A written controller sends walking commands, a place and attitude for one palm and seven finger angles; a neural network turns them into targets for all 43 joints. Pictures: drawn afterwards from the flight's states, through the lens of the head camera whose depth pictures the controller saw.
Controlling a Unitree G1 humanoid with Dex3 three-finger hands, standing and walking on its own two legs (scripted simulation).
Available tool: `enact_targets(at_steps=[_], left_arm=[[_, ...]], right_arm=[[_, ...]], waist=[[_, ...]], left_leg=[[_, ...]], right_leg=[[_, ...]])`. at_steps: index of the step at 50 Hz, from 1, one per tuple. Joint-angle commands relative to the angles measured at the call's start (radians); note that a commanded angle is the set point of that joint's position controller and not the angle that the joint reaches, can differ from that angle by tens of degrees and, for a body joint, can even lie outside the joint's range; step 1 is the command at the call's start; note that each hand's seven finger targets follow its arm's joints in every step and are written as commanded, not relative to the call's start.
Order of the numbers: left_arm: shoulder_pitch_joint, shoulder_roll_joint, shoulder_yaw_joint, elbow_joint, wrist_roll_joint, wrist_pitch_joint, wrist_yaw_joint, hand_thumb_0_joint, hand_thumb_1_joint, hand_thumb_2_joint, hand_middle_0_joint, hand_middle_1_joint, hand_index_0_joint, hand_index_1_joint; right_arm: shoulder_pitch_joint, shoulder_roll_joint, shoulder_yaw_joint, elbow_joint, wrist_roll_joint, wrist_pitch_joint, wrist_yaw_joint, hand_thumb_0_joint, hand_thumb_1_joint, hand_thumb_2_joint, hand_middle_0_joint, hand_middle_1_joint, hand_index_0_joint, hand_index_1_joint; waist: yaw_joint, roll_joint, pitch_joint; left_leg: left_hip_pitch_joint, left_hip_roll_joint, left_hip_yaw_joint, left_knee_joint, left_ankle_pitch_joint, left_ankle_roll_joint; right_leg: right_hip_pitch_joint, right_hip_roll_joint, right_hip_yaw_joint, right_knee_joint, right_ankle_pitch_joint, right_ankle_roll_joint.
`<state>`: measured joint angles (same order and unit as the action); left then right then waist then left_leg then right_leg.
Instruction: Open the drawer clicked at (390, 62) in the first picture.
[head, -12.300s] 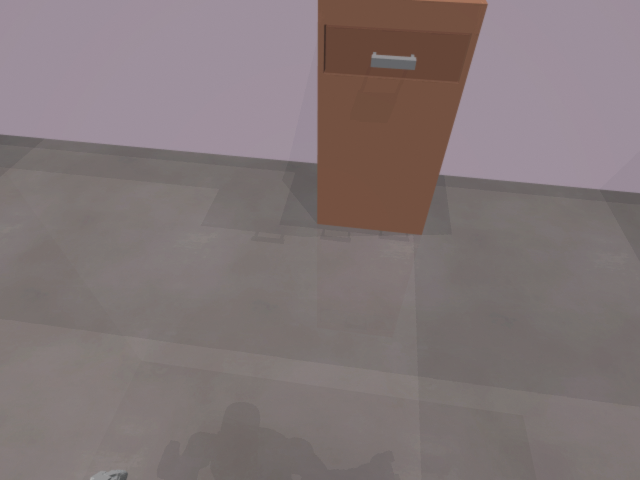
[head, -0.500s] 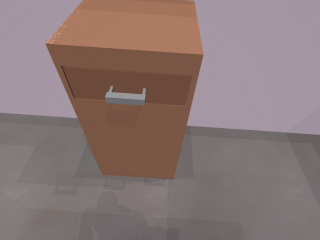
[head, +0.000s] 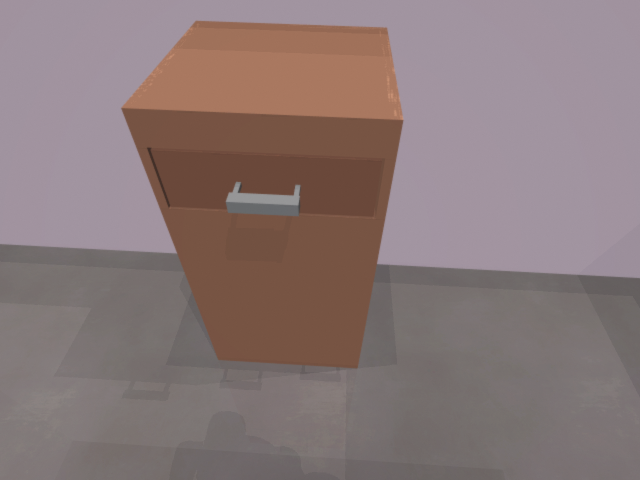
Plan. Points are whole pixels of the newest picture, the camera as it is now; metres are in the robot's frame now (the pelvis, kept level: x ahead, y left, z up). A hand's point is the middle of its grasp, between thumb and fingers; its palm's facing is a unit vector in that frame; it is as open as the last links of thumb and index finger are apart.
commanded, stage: look again from close up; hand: left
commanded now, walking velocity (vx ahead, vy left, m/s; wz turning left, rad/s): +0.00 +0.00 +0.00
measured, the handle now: (265, 196) +0.60 +0.14 +0.00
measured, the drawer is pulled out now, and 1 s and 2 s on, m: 0.00 0.00 0.00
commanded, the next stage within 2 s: shuffle to correct the standing spot in 0.54 s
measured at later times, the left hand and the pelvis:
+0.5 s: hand out of the picture +0.00 +0.12 -0.18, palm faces +0.04 -0.99 -0.16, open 7.3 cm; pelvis +0.01 -0.04 +0.00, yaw +0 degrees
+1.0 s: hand out of the picture +0.01 +0.11 -0.19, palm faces +0.10 -0.99 -0.13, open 7.4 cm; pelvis +0.06 -0.04 -0.01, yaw +1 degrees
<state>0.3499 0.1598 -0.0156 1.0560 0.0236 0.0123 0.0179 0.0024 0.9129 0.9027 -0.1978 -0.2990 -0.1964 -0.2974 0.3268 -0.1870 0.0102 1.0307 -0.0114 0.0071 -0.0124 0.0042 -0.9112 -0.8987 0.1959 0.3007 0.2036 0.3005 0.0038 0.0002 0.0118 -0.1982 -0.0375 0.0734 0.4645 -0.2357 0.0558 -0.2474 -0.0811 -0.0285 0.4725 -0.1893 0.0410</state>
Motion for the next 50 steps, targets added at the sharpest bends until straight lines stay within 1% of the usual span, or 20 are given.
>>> enact_targets(at_steps=[1,5,8,10,12,14,17,19,21,29,32,34,36,37,40,42,45,46,49,50], left_arm=[[0.031,0.087,0.016,-0.025,-0.005,-0.026,0.011,0.0,0.9,0.9,-0.2,-0.3,-0.2,-0.3],[0.042,0.076,0.016,-0.005,-0.007,-0.029,0.014,0.0,0.9,0.9,-0.2,-0.3,-0.2,-0.3],[0.046,0.065,0.017,0.007,-0.008,-0.031,0.014,0.0,0.9,0.9,-0.2,-0.3,-0.2,-0.3],[0.048,0.061,0.018,0.011,-0.008,-0.033,0.016,0.0,0.9,0.9,-0.2,-0.3,-0.2,-0.3],[0.047,0.056,0.019,0.013,-0.01,-0.034,0.017,0.0,0.9,0.9,-0.2,-0.3,-0.2,-0.3],[0.048,0.056,0.021,0.015,-0.01,-0.035,0.016,0.0,0.9,0.9,-0.2,-0.3,-0.2,-0.3],[0.046,0.052,0.023,0.011,-0.01,-0.037,0.017,0.0,0.9,0.9,-0.2,-0.3,-0.2,-0.3],[0.042,0.05,0.024,0.01,-0.011,-0.037,0.017,0.0,0.9,0.9,-0.2,-0.3,-0.2,-0.3],[0.042,0.046,0.025,0.01,-0.01,-0.037,0.019,0.0,0.9,0.9,-0.2,-0.3,-0.2,-0.3],[0.039,0.046,0.029,0.011,-0.011,-0.037,0.017,0.0,0.9,0.9,-0.2,-0.3,-0.2,-0.3],[0.039,0.045,0.029,0.009,-0.011,-0.037,0.017,0.0,0.9,0.9,-0.2,-0.3,-0.2,-0.3],[0.049,0.051,0.035,0.01,-0.007,-0.035,0.013,0.0,0.9,0.9,-0.2,-0.3,-0.2,-0.3],[0.056,0.055,0.043,0.001,-0.002,-0.028,0.008,0.0,0.9,0.9,-0.2,-0.3,-0.2,-0.3],[0.06,0.056,0.046,-0.004,0.0,-0.026,0.005,0.0,0.9,0.9,-0.2,-0.3,-0.2,-0.3],[0.083,0.054,0.054,-0.008,0.002,-0.029,-0.002,0.0,0.9,0.9,-0.2,-0.3,-0.2,-0.3],[0.094,0.053,0.059,-0.012,0.001,-0.033,-0.006,0.0,0.9,0.9,-0.2,-0.3,-0.2,-0.3],[0.12,0.057,0.064,-0.004,0.0,-0.043,-0.008,0.0,0.9,0.9,-0.2,-0.3,-0.2,-0.3],[0.131,0.057,0.066,-0.001,-0.001,-0.046,-0.008,0.0,0.9,0.9,-0.2,-0.3,-0.2,-0.3],[0.169,0.073,0.075,0.022,-0.004,-0.055,-0.005,0.0,0.9,0.9,-0.2,-0.3,-0.2,-0.3],[0.162,0.072,0.076,0.023,-0.002,-0.054,-0.003,0.0,0.9,0.9,-0.2,-0.3,-0.2,-0.3]], right_arm=[[0.021,-0.094,-0.021,-0.026,-0.001,-0.03,-0.007,0.0,-0.9,-0.9,0.2,0.3,0.2,0.3],[0.047,-0.074,-0.017,0.004,0.002,-0.03,-0.01,0.0,-0.9,-0.9,0.2,0.3,0.2,0.3],[0.057,-0.056,-0.014,0.023,0.001,-0.032,-0.012,0.0,-0.9,-0.9,0.2,0.3,0.2,0.3],[0.062,-0.048,-0.015,0.029,0.002,-0.029,-0.012,0.0,-0.9,-0.9,0.2,0.3,0.2,0.3],[0.068,-0.038,-0.013,0.039,0.001,-0.03,-0.013,0.0,-0.9,-0.9,0.2,0.3,0.2,0.3],[0.07,-0.027,-0.013,0.043,0.001,-0.028,-0.013,0.0,-0.9,-0.9,0.2,0.3,0.2,0.3],[0.075,-0.018,-0.014,0.049,0.0,-0.028,-0.013,0.0,-0.9,-0.9,0.2,0.3,0.2,0.3],[0.077,-0.015,-0.013,0.052,-0.001,-0.03,-0.015,0.0,-0.9,-0.9,0.2,0.3,0.2,0.3],[0.074,-0.013,-0.013,0.054,0.0,-0.031,-0.016,0.0,-0.9,-0.9,0.2,0.3,0.2,0.3],[0.07,-0.008,-0.013,0.062,-0.001,-0.03,-0.018,0.0,-0.9,-0.9,0.2,0.3,0.2,0.3],[0.068,-0.01,-0.013,0.064,-0.001,-0.031,-0.018,0.0,-0.9,-0.9,0.2,0.3,0.2,0.3],[0.083,-0.016,-0.016,0.067,-0.006,-0.028,-0.016,0.0,-0.9,-0.9,0.2,0.3,0.2,0.3],[0.088,-0.025,-0.022,0.062,-0.011,-0.023,-0.012,0.0,-0.9,-0.9,0.2,0.3,0.2,0.3],[0.083,-0.027,-0.026,0.058,-0.014,-0.021,-0.011,0.0,-0.9,-0.9,0.2,0.3,0.2,0.3],[0.087,-0.024,-0.03,0.045,-0.015,-0.025,-0.009,0.0,-0.9,-0.9,0.2,0.3,0.2,0.3],[0.093,-0.021,-0.031,0.039,-0.015,-0.031,-0.008,0.0,-0.9,-0.9,0.2,0.3,0.2,0.3],[0.1,-0.01,-0.029,0.032,-0.012,-0.044,-0.008,0.0,-0.9,-0.9,0.2,0.3,0.2,0.3],[0.098,-0.004,-0.028,0.031,-0.011,-0.048,-0.008,0.0,-0.9,-0.9,0.2,0.3,0.2,0.3],[0.093,0.011,-0.024,0.024,-0.009,-0.061,-0.008,0.0,-0.9,-0.9,0.2,0.3,0.2,0.3],[0.101,0.015,-0.022,0.029,-0.007,-0.063,-0.009,0.0,-0.9,-0.9,0.2,0.3,0.2,0.3]], waist=[[-0.001,0.0,0.082],[-0.006,-0.017,0.081],[-0.004,-0.009,0.085],[-0.006,-0.036,0.089],[-0.006,-0.016,0.087],[-0.004,-0.039,0.093],[-0.006,-0.036,0.093],[-0.006,-0.027,0.076],[-0.004,-0.002,0.09],[-0.001,-0.027,0.087],[0.0,-0.017,0.078],[-0.001,-0.018,0.072],[0.002,-0.017,0.109],[0.004,-0.008,0.132],[0.007,-0.02,0.151],[0.009,-0.018,0.157],[0.01,-0.028,0.143],[0.014,-0.053,0.141],[0.012,-0.095,0.09],[0.003,-0.076,0.088]], left_leg=[[-0.127,0.132,-0.149,-0.177,-0.153,-0.006],[-0.109,0.126,-0.134,-0.151,-0.119,-0.011],[-0.107,0.122,-0.121,-0.138,-0.095,-0.014],[-0.097,0.118,-0.11,-0.12,-0.079,-0.017],[-0.094,0.118,-0.106,-0.116,-0.069,-0.018],[-0.1,0.112,-0.098,-0.105,-0.068,-0.021],[-0.092,0.111,-0.092,-0.094,-0.044,-0.025],[-0.081,0.113,-0.091,-0.092,-0.022,-0.026],[-0.088,0.12,-0.094,-0.096,-0.016,-0.027],[-0.084,0.119,-0.089,-0.098,-0.007,-0.032],[-0.075,0.121,-0.092,-0.103,0.006,-0.031],[-0.087,0.115,-0.088,-0.097,-0.124,-0.026],[-0.126,0.118,-0.1,-0.106,-0.254,-0.014],[-0.147,0.118,-0.107,-0.103,-0.291,-0.01],[-0.174,0.118,-0.108,-0.08,-0.315,0.002],[-0.184,0.113,-0.103,-0.055,-0.296,0.005],[-0.189,0.103,-0.085,-0.005,-0.222,0.008],[-0.198,0.095,-0.07,0.028,-0.195,0.006],[-0.184,0.066,-0.007,0.129,-0.095,-0.004],[-0.157,0.069,-0.002,0.12,-0.044,-0.007]], right_leg=[[0.03,-0.026,0.049,-0.069,-0.06,-0.062],[0.019,-0.026,0.058,-0.081,-0.074,-0.065],[0.017,-0.03,0.065,-0.088,-0.076,-0.069],[0.005,-0.03,0.072,-0.1,-0.095,-0.07],[0.001,-0.032,0.072,-0.101,-0.094,-0.072],[-0.002,-0.034,0.079,-0.111,-0.115,-0.074],[-0.009,-0.034,0.082,-0.117,-0.113,-0.076],[0.001,-0.032,0.081,-0.111,-0.089,-0.077],[0.001,-0.027,0.076,-0.107,-0.067,-0.076],[0.018,-0.027,0.073,-0.118,-0.059,-0.077],[0.024,-0.028,0.066,-0.119,-0.047,-0.076],[0.022,-0.019,0.071,-0.111,-0.192,-0.084],[-0.014,-0.013,0.073,-0.106,-0.325,-0.09],[-0.033,-0.008,0.079,-0.104,-0.361,-0.095],[-0.046,-0.011,0.099,-0.099,-0.4,-0.111],[-0.047,-0.016,0.111,-0.091,-0.394,-0.122],[-0.008,-0.029,0.121,-0.079,-0.334,-0.14],[0.007,-0.041,0.131,-0.083,-0.312,-0.148],[0.066,-0.087,0.162,-0.079,-0.159,-0.176],[0.062,-0.083,0.139,-0.05,-0.068,-0.174]])
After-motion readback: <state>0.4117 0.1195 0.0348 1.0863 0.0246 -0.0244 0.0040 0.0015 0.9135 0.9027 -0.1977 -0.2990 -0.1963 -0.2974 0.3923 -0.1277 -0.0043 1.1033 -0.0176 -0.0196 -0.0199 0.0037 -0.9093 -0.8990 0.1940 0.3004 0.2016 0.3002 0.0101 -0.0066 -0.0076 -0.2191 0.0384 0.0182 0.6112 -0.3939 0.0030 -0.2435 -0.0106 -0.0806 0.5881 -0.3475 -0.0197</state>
